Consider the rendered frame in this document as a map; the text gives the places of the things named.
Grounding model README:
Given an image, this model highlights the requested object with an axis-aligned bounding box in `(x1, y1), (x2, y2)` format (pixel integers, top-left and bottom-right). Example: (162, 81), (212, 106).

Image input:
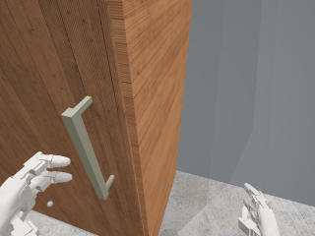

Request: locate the handle
(61, 96), (115, 200)

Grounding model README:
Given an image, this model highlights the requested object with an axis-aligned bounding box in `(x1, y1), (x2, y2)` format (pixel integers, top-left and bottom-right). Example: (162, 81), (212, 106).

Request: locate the robot right hand
(238, 183), (281, 236)

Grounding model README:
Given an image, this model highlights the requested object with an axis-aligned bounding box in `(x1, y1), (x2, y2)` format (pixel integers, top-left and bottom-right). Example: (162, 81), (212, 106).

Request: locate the robot left hand
(0, 151), (73, 236)

